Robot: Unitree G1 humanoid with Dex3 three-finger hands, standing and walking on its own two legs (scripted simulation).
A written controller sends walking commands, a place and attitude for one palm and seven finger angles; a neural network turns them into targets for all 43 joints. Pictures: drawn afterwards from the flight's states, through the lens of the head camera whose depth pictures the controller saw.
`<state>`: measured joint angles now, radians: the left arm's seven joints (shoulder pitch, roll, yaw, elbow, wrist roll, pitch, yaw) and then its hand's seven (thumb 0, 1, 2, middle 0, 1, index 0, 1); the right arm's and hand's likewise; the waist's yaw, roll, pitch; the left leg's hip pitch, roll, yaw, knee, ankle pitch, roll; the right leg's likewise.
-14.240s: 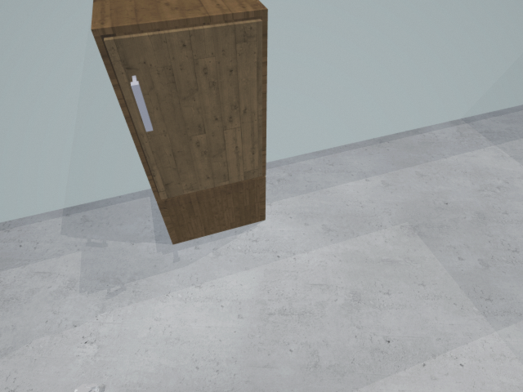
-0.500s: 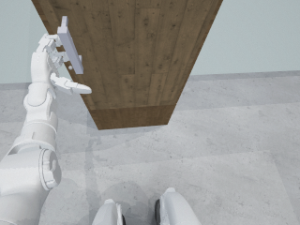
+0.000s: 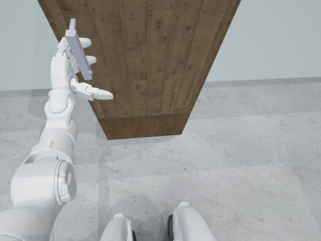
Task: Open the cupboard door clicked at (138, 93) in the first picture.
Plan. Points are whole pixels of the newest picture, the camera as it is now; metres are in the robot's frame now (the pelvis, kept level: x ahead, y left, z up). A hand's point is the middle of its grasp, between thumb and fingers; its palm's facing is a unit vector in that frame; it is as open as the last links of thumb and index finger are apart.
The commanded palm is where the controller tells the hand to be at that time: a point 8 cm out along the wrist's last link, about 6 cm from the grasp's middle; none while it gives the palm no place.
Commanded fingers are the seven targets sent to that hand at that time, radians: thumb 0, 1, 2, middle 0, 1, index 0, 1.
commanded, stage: slide the fingers in behind the handle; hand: left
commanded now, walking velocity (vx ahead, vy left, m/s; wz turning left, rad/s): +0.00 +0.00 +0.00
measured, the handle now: (81, 51) +0.57 +0.15 +0.07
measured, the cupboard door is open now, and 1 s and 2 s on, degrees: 0 0 30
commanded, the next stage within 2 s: close the thumb around the handle in 0.40 s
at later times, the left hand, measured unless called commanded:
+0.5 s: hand (92, 70) +0.52 +0.13 +0.05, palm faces -0.01 -1.00 -0.02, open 14.0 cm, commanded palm +0.49 +0.17 +0.06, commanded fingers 0.00 -0.44 0.32 -0.30 -1.21 -0.30 -1.21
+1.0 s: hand (91, 71) +0.52 +0.13 +0.06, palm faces +0.00 -1.00 -0.02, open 7.7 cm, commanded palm +0.49 +0.17 +0.06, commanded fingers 0.00 0.90 0.90 -0.40 -1.35 -0.40 -1.35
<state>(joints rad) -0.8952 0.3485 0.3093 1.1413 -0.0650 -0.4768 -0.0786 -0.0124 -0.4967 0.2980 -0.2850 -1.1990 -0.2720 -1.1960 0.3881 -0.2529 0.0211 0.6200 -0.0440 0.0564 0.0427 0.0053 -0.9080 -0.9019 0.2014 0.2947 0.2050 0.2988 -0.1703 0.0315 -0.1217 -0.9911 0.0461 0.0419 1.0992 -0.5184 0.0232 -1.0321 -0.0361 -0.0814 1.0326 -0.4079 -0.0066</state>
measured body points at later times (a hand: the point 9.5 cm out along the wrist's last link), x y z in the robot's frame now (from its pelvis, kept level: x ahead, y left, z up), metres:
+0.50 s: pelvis +0.00 +0.00 +0.00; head +0.15 +0.01 +0.42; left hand +0.52 +0.18 +0.06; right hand +0.01 -0.26 -0.12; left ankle -0.01 +0.10 -0.66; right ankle +0.04 -0.12 -0.66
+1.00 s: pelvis +0.01 +0.00 +0.00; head +0.15 +0.01 +0.43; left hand +0.51 +0.18 +0.06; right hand +0.01 -0.26 -0.12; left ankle -0.01 +0.10 -0.66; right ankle +0.04 -0.12 -0.66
